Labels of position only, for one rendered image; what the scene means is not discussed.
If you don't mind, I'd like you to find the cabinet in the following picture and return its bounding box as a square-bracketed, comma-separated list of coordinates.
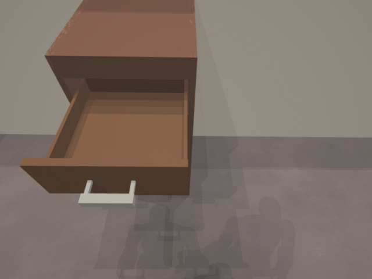
[44, 0, 198, 195]

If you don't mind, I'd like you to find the drawer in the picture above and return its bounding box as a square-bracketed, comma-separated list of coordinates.
[19, 78, 188, 194]

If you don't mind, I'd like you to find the handle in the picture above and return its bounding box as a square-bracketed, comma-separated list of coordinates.
[78, 180, 136, 208]

